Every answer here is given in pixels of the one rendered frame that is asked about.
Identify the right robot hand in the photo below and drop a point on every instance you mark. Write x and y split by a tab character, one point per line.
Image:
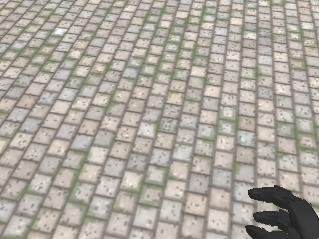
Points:
300	222

